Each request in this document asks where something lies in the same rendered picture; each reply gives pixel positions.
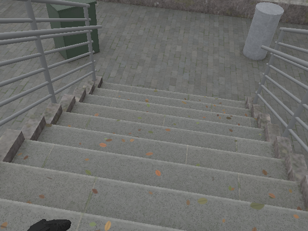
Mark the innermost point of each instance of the left robot hand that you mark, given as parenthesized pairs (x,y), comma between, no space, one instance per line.
(51,225)

